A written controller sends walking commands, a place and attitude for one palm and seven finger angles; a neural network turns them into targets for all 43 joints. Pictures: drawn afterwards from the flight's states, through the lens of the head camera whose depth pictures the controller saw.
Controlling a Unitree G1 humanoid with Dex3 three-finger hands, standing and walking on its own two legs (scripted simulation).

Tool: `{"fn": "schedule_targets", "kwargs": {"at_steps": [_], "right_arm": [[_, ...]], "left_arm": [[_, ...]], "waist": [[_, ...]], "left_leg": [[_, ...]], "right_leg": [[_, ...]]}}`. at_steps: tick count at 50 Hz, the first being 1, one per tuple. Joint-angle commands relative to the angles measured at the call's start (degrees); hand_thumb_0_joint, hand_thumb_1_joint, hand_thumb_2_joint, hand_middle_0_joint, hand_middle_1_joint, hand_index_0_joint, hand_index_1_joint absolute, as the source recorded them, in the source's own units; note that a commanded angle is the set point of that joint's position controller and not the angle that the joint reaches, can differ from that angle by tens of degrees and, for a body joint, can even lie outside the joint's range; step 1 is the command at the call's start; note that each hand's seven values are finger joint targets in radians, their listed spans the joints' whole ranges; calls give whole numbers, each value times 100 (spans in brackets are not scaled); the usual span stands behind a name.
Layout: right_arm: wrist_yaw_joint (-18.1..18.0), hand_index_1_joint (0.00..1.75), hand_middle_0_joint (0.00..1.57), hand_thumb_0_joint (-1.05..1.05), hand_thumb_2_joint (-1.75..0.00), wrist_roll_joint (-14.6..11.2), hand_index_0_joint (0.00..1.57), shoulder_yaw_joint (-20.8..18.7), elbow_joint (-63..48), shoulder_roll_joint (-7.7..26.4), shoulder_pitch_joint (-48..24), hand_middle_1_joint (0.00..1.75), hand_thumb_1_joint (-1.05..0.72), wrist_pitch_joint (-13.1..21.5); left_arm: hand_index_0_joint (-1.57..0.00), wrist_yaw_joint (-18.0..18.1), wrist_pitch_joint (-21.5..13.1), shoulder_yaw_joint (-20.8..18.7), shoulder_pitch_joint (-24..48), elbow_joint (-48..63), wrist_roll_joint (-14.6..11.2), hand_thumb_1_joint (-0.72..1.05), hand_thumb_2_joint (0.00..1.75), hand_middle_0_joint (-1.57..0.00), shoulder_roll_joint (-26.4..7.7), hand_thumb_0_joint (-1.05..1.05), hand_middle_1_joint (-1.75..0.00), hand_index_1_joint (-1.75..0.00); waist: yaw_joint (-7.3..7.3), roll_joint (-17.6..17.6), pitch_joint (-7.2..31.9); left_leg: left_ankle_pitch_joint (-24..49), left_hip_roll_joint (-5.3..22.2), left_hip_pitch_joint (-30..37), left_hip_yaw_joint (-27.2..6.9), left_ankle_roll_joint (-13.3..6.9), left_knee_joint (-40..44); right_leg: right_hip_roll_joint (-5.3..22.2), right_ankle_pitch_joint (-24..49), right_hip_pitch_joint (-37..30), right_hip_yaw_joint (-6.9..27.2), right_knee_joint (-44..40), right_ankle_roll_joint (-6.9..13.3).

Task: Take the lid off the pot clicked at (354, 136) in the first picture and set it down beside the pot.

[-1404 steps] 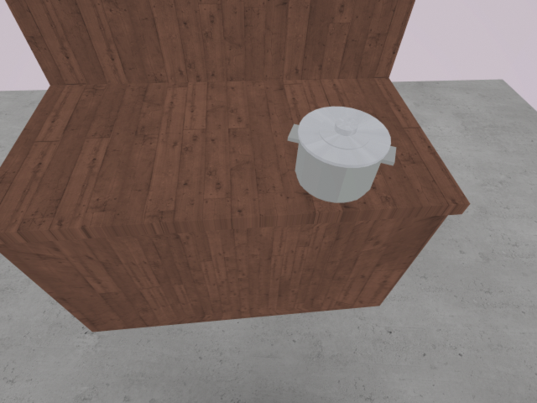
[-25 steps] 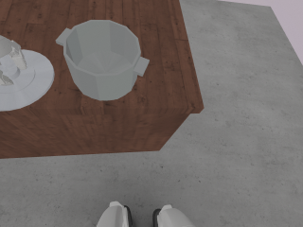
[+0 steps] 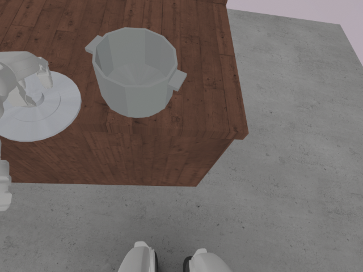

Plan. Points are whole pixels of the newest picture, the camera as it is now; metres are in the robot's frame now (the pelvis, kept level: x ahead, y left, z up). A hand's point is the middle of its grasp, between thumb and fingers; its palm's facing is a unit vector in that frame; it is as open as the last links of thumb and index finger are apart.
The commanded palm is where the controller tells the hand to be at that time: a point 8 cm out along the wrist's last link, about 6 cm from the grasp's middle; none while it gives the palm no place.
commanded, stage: open the fingers wide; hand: left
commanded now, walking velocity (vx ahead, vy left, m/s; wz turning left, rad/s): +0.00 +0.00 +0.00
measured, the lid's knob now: (31, 97) +0.51 +0.32 -0.01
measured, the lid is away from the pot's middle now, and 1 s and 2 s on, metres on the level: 0.24 0.24 0.24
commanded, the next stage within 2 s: raise the empty hand in 0.54 s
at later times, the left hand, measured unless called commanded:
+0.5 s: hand (21, 83) +0.50 +0.31 +0.05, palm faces -0.49 -0.11 -0.86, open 10.8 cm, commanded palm +0.55 +0.30 +0.10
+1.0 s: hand (7, 74) +0.50 +0.32 +0.08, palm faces -0.46 -0.10 -0.88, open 11.0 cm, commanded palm +0.55 +0.30 +0.14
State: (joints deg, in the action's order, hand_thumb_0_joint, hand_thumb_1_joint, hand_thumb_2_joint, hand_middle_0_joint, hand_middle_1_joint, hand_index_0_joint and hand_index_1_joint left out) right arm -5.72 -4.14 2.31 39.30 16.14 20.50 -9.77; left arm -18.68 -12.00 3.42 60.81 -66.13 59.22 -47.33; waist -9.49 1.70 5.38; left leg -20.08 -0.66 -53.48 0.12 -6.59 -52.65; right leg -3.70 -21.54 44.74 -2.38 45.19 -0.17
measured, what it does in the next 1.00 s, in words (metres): stands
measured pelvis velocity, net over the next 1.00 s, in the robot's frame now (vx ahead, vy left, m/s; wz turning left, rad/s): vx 0.01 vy -0.01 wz -0.01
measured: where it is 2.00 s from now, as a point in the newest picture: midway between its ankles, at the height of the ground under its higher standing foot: outside the picture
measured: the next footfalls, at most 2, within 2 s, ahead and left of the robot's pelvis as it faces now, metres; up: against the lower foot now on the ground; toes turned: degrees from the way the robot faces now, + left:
none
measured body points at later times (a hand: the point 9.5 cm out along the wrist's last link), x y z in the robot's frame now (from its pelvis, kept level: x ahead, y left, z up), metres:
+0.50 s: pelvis +0.01 -0.02 +0.00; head +0.15 +0.02 +0.42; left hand +0.52 +0.32 +0.10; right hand -0.03 -0.29 -0.10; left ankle +0.04 +0.04 -0.69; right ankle +0.00 -0.15 -0.69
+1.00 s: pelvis +0.01 -0.01 +0.00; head +0.14 +0.04 +0.43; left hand +0.52 +0.33 +0.13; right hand +0.00 -0.28 -0.10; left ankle +0.04 +0.04 -0.69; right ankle +0.00 -0.15 -0.69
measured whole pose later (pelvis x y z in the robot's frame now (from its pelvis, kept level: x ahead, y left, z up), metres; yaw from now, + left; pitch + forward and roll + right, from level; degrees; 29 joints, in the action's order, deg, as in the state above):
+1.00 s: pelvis +0.01 -0.01 +0.00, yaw +0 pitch +21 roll -7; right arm -5.4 -5.1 2.7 39.2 15.5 20.0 -11.6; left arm -21.6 -10.6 2.5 64.1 -66.9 59.2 -51.2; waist -9.6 2.2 5.6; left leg -21.0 -0.1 -52.1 0.1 -6.0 -52.3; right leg -4.4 -21.8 43.2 -2.1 44.1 -0.6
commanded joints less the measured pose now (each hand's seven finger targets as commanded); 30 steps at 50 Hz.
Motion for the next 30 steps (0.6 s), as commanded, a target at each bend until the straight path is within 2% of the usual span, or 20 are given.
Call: {"fn": "schedule_targets", "kwargs": {"at_steps": [1,2,5,7,9,11,14,15,16,17,18,20,21,22,23,25,26,27,29,30], "right_arm": [[-145,30,20,0,-90,-1,20,-368,-107,1193,1009,30,-90,80],[-147,30,20,0,-90,11,20,-355,-93,1235,1037,30,-90,49],[-139,30,20,0,-90,-11,20,-307,-195,1205,1060,30,-90,34],[-142,30,20,0,-90,2,20,-313,-177,1211,1112,30,-90,10],[-127,30,20,0,-90,-7,20,-312,-191,1210,1103,30,-90,-5],[-150,30,20,0,-90,-11,20,-302,-209,1191,1110,30,-90,8],[-194,30,20,0,-90,-10,20,-312,-185,1185,1167,30,-90,-38],[-200,30,20,0,-90,-25,20,-319,-193,1169,1160,30,-90,-43],[-201,30,20,0,-90,-23,20,-300,-167,1169,1147,30,-90,-42],[-192,30,20,0,-90,-28,20,-302,-132,1162,1146,30,-90,-61],[-185,30,20,0,-90,-40,20,-273,-153,1159,1122,30,-90,-61],[-185,30,20,0,-90,-54,20,-256,-175,1159,1132,30,-90,-92],[-191,30,20,0,-90,-56,20,-237,-174,1161,1088,30,-90,-95],[-185,30,20,0,-90,-38,20,-266,-153,1165,1129,30,-90,-135],[-174,30,20,0,-90,-39,20,-281,-162,1151,1135,30,-90,-144],[-154,30,20,0,-90,-35,20,-312,-129,1151,1119,30,-90,-167],[-145,30,20,0,-90,-39,20,-300,-139,1137,1104,30,-90,-162],[-137,30,20,0,-90,-26,20,-321,-102,1167,1129,30,-90,-194],[-131,30,20,0,-90,-29,20,-317,-135,1161,1127,30,-90,-205],[-136,30,20,0,-90,-31,20,-328,-119,1175,1104,30,-90,-226]], "left_arm": [[-43,314,-8,-325,2804,1054,-94,30,48,-42,-1448,0,-103,-103],[-41,352,34,-444,2782,948,-39,28,48,-41,-1719,0,-103,-102],[-38,396,203,-440,2598,582,44,22,48,-37,-1831,0,-101,-101],[-35,375,237,-457,2783,751,104,17,48,-35,-1918,0,-99,-99],[-33,291,293,-353,2732,613,105,13,49,-33,-1827,0,-98,-97],[-31,173,256,-477,2806,754,55,8,50,-31,-1982,0,-96,-96],[-30,57,180,-710,2847,977,40,6,50,-30,-2394,0,-95,-95],[-30,31,155,-719,2733,940,36,6,50,-30,-2387,0,-95,-95],[-30,7,92,-664,2769,1049,-21,6,50,-30,-2270,0,-95,-95],[-30,-7,78,-614,2669,871,5,6,49,-30,-2238,0,-95,-95],[-30,-21,74,-614,2489,639,6,6,49,-30,-2237,0,-96,-96],[-30,-24,64,-692,2380,580,14,7,48,-30,-2381,0,-96,-96],[-29,-26,21,-706,2501,806,-21,7,47,-29,-2399,0,-96,-96],[-29,-6,12,-816,2528,904,18,7,47,-29,-2571,0,-96,-96],[-29,-5,-2,-856,2474,929,25,8,46,-29,-2586,0,-97,-97],[-29,-38,1,-675,2459,920,5,8,45,-29,-2300,0,-97,-97],[-29,-47,-39,-734,2428,1005,-49,8,45,-29,-2296,0,-97,-97],[-29,-55,-31,-697,2492,992,-35,9,44,-29,-2305,0,-98,-98],[-28,-62,-39,-867,2377,911,-38,9,43,-28,-2517,0,-98,-98],[-28,-69,-44,-801,2491,1032,-58,9,43,-28,-2463,0,-98,-98]], "waist": [[-151,1328,2402],[-138,1245,2443],[-159,885,2376],[-129,1118,2632],[-174,1118,2510],[-157,1077,2677],[-140,1086,2991],[-144,1104,2987],[-139,1306,2971],[-147,1301,2829],[-170,1189,2569],[-162,989,2478],[-122,1186,2552],[-97,1250,2768],[-79,1294,2830],[-136,1329,2759],[-98,1397,2762],[-139,1371,2836],[-108,1198,2832],[-144,1213,2871]], "left_leg": [[1800,350,4229,-1002,472,646],[1662,331,4090,-955,456,623],[1518,210,3578,-747,349,524],[1886,214,3717,-717,382,455],[1730,202,3627,-677,364,433],[1981,184,3645,-626,320,357],[2180,157,3605,-525,281,266],[2313,156,3635,-504,279,232],[2705,173,3796,-547,321,201],[2661,187,3783,-548,341,184],[2430,179,3587,-534,317,194],[2253,156,3359,-497,279,199],[2522,153,3414,-454,284,168],[2617,167,3535,-455,304,148],[2748,150,3584,-443,303,128],[2850,176,3700,-481,324,143],[3118,185,3808,-486,334,113],[3079,209,3911,-518,348,115],[2940,173,3750,-497,312,101],[2845,175,3732,-493,307,127]], "right_leg": [[-249,316,1427,-202,-450,282],[-254,304,1308,-161,-444,277],[-278,445,957,-138,-438,271],[-286,566,924,-137,-373,269],[-296,525,963,-147,-397,265],[-307,671,805,-144,-366,247],[-312,924,491,-88,-362,220],[-309,1004,494,-82,-362,212],[-327,1067,669,-114,-330,222],[-335,980,765,-104,-346,213],[-342,890,803,-115,-365,215],[-342,891,678,-104,-358,216],[-343,1045,643,-101,-327,225],[-337,1092,569,-73,-328,208],[-339,1185,527,-61,-338,214],[-336,1173,674,-88,-358,219],[-349,1217,727,-115,-337,215],[-344,1160,784,-97,-360,194],[-353,1167,636,-87,-365,193],[-337,1168,611,-79,-371,194]]}}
